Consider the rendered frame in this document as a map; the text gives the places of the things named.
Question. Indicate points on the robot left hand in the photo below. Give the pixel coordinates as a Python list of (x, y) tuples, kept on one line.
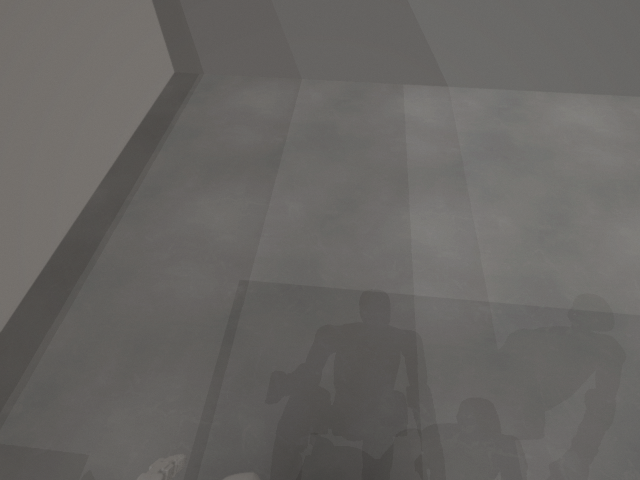
[(165, 469)]

